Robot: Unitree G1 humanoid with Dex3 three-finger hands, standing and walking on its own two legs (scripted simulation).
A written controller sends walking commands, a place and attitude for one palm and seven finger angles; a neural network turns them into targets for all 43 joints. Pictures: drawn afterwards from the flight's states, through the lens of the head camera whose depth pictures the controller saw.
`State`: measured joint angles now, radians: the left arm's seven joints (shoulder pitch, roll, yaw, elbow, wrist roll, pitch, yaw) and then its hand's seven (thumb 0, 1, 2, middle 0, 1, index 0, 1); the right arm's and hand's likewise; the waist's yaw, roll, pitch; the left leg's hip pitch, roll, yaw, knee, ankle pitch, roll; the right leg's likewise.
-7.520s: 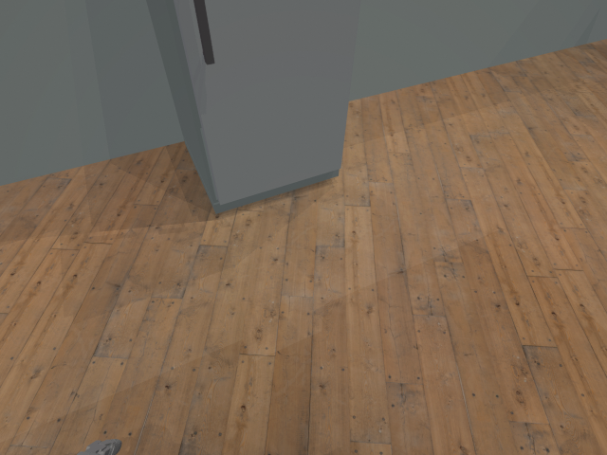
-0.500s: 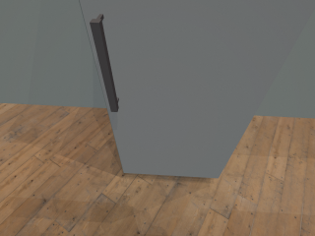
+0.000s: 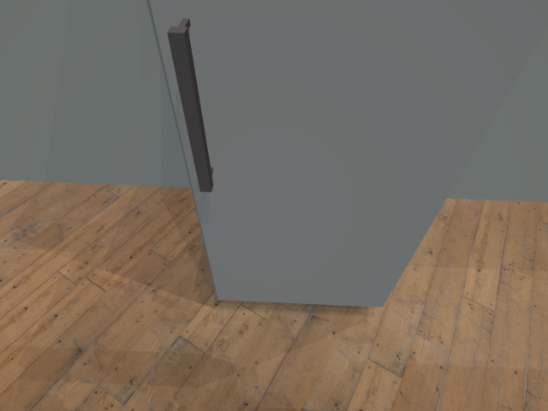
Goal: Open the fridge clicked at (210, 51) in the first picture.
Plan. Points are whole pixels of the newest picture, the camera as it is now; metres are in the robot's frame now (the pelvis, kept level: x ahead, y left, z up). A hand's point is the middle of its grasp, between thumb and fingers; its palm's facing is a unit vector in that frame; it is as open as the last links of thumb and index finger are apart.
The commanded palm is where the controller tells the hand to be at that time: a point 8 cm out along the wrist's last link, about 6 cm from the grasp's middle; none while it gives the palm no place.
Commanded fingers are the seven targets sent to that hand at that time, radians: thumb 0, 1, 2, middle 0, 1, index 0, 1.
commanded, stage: come to a stop and stand still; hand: left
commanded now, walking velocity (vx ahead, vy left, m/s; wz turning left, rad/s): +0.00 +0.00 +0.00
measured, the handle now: (197, 117) +0.58 +0.17 +0.13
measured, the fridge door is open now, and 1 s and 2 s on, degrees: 0 0 0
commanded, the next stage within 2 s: look again from close up in 0.32 s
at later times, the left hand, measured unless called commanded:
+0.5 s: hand out of the picture +0.02 +0.21 -0.16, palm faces +0.04 -0.97 -0.25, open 7.4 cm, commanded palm none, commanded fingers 0.00 0.90 0.90 -0.20 -0.30 -0.20 -0.30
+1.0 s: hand out of the picture +0.00 +0.18 -0.17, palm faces +0.05 -0.98 -0.21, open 7.4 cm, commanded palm none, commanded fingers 0.00 0.90 0.90 -0.20 -0.30 -0.20 -0.30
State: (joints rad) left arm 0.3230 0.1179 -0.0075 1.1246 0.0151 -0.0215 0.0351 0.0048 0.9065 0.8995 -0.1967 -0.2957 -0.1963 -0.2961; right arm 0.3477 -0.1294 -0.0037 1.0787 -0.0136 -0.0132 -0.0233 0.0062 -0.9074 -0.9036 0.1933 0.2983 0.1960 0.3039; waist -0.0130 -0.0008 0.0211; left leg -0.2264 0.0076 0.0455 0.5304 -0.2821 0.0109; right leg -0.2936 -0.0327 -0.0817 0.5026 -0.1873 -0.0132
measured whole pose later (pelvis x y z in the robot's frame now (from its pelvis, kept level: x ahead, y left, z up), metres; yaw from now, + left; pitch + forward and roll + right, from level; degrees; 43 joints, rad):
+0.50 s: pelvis +0.00 +0.01 +0.00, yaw +1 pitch -3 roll +1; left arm 0.28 0.22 0.00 1.04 0.02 -0.01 0.02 0.01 0.91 0.90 -0.19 -0.30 -0.19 -0.30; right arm 0.26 -0.23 0.00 1.04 -0.01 -0.02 -0.01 0.01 -0.91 -0.90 0.20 0.30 0.20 0.30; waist 0.01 0.00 0.01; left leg -0.17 -0.03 0.04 0.45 -0.23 0.03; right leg -0.25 -0.06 -0.08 0.45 -0.16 0.01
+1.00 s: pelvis -0.01 -0.01 +0.01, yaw +1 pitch -3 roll +0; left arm 0.28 0.19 0.00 1.07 0.01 -0.01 0.02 0.01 0.91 0.90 -0.20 -0.30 -0.20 -0.30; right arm 0.28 -0.18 0.01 1.11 -0.01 -0.01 -0.01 0.01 -0.91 -0.90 0.20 0.30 0.20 0.30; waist 0.01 -0.01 0.03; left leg -0.17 -0.01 0.02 0.42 -0.21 0.01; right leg -0.24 -0.04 -0.10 0.42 -0.14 -0.02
